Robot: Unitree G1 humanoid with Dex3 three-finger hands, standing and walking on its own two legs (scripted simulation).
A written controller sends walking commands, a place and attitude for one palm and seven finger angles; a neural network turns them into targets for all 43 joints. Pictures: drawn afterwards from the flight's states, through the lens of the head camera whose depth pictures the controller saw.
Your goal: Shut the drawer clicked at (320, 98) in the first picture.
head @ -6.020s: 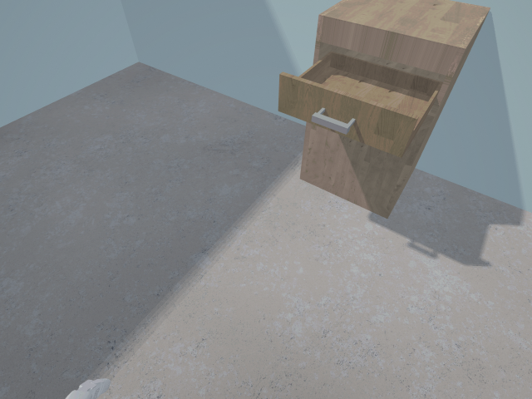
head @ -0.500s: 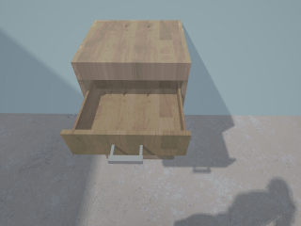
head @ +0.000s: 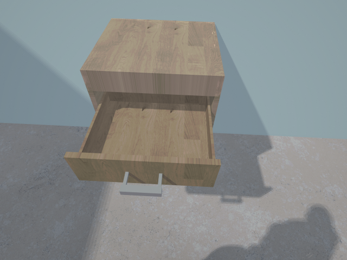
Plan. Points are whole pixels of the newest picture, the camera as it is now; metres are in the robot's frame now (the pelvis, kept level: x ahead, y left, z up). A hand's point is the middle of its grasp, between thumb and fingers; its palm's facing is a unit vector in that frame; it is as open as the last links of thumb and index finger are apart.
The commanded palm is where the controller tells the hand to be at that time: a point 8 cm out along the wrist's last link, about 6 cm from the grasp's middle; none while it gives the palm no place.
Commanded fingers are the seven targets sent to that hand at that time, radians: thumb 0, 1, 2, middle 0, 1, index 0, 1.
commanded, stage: shuffle to correct the standing spot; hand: left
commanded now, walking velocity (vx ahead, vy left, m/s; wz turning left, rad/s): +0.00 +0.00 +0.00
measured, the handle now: (142, 183) +0.35 +0.12 -0.11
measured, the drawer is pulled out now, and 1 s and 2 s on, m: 0.30 0.30 0.30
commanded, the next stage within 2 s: come to a stop and stand still in 0.34 s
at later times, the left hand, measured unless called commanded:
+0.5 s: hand out of the picture +0.06 +0.11 -0.18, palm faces +0.02 -0.97 -0.23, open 7.3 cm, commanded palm none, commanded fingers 0.00 0.90 0.90 -0.20 -0.30 -0.20 -0.30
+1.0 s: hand out of the picture +0.09 +0.11 -0.17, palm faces +0.02 -0.97 -0.23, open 7.3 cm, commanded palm none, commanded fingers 0.00 0.90 0.90 -0.20 -0.30 -0.20 -0.30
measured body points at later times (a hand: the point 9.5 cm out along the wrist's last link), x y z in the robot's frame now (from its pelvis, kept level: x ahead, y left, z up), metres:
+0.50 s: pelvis +0.04 -0.07 -0.01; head +0.06 -0.08 +0.43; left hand +0.06 +0.16 -0.16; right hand -0.01 -0.30 -0.18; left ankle -0.03 +0.04 -0.73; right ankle +0.05 -0.16 -0.74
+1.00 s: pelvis +0.05 -0.07 +0.00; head +0.08 -0.08 +0.44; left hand +0.09 +0.16 -0.16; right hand +0.11 -0.31 -0.16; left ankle +0.07 +0.03 -0.74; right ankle +0.05 -0.16 -0.74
